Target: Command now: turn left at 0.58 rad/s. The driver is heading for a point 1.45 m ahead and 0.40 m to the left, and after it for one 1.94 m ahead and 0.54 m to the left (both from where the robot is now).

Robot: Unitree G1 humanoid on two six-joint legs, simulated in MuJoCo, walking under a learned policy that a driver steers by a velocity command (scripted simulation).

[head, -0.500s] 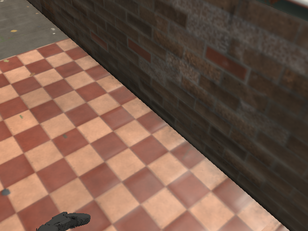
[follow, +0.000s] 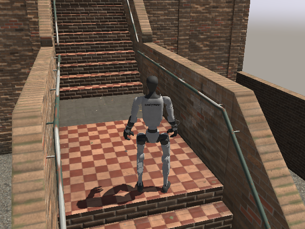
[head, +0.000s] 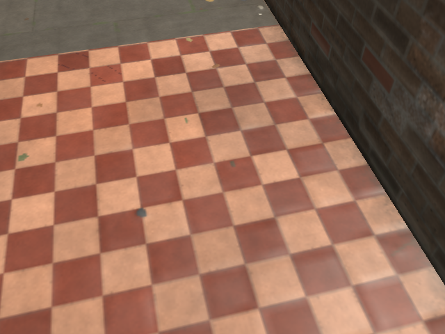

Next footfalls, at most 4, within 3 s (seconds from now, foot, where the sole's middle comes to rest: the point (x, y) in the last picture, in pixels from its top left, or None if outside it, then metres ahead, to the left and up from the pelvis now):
0.04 left None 0.05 0.14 -0.77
0.54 right None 0.07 -0.11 -0.77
1.00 left None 0.33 0.25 -0.77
1.48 right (182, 266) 0.72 0.20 -0.77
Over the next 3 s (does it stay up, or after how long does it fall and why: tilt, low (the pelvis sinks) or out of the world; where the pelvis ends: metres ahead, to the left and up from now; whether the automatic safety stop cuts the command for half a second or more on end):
stays up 1.25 0.45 0.00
